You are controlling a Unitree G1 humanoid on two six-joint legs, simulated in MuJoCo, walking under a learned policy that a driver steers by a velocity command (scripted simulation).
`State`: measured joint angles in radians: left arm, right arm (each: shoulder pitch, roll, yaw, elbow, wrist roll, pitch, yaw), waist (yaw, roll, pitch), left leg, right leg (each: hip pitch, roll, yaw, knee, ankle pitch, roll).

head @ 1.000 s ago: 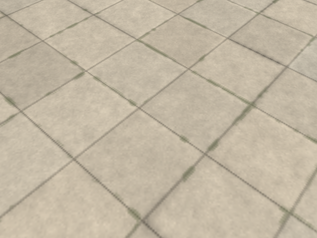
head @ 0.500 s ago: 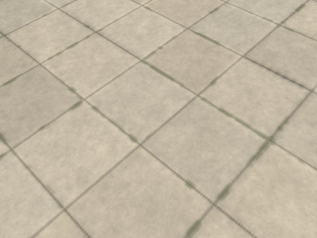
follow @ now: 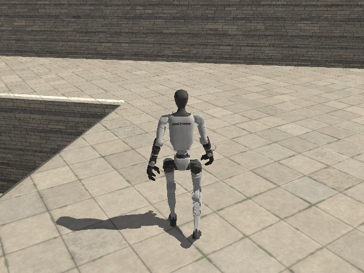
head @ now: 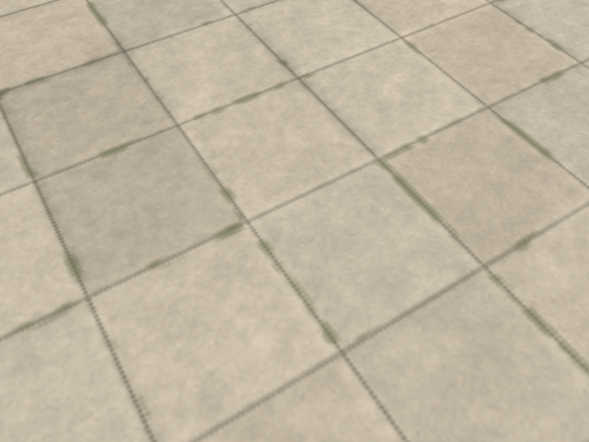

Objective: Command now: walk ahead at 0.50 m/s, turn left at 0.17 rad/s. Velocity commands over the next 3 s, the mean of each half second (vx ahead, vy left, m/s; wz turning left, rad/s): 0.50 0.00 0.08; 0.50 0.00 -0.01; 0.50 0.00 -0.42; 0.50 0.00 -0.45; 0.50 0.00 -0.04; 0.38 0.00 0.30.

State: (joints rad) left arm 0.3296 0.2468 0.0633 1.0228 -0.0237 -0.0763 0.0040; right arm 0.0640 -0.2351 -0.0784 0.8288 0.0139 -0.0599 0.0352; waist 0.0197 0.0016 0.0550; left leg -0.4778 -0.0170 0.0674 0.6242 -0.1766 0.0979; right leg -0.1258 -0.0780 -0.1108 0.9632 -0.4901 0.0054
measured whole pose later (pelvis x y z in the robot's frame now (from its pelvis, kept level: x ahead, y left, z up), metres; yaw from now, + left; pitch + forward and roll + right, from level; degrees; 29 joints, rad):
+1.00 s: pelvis +0.57 -0.03 +0.01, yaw +0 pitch +2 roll -2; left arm 0.38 0.25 0.07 1.03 -0.02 -0.07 0.01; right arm 0.00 -0.23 -0.05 0.85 0.02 -0.09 0.03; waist 0.08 0.02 0.01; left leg -0.54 0.06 0.01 0.49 -0.02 0.04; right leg 0.07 0.02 -0.04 0.26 -0.37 0.00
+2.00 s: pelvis +1.11 -0.14 +0.02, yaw -28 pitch +2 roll +0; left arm 0.33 0.26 0.07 0.83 -0.01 -0.07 0.01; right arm 0.01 -0.27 -0.05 0.80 0.00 -0.10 0.02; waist 0.08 0.05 0.02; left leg -0.60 0.06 -0.03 0.53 0.08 -0.01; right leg -0.03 0.10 0.10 0.32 -0.31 -0.08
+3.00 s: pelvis +1.58 -0.38 +0.02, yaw -17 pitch +2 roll -3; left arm 0.28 0.27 0.07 0.92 -0.01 -0.07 0.01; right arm 0.10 -0.27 -0.05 0.76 -0.01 -0.03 0.02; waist 0.06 0.04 0.02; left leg -0.52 0.05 -0.02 0.57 -0.03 0.02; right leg -0.08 -0.01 -0.15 0.36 -0.30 0.01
